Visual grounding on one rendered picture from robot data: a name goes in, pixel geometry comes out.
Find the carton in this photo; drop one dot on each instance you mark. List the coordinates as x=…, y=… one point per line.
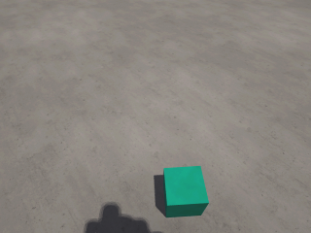
x=184, y=191

